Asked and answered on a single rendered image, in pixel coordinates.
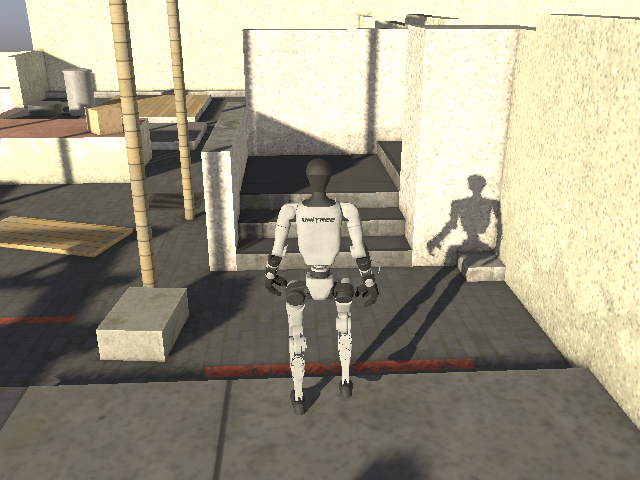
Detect robot left upper arm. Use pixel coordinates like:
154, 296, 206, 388
271, 202, 298, 257

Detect robot left forearm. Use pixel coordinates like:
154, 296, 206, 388
265, 241, 282, 279

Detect robot right hand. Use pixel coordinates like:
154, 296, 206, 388
355, 283, 379, 307

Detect robot right upper arm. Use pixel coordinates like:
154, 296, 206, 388
340, 202, 366, 259

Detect robot right forearm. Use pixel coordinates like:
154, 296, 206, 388
356, 243, 376, 287

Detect robot left thigh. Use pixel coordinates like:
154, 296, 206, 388
286, 280, 307, 354

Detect robot left hand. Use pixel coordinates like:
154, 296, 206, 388
265, 275, 288, 296

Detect robot right shin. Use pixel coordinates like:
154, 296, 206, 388
338, 316, 352, 385

